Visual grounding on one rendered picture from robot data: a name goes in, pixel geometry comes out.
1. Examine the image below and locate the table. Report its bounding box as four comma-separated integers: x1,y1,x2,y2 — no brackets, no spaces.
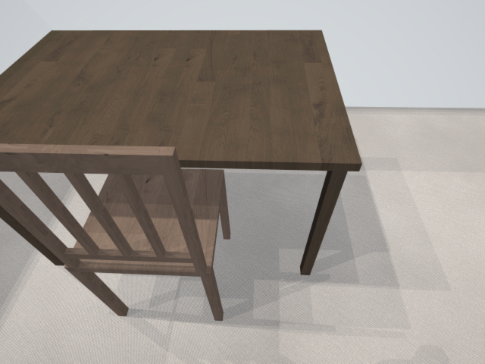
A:
0,30,362,275

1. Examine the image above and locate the chair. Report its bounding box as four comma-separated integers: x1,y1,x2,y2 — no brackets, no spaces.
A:
0,143,230,321

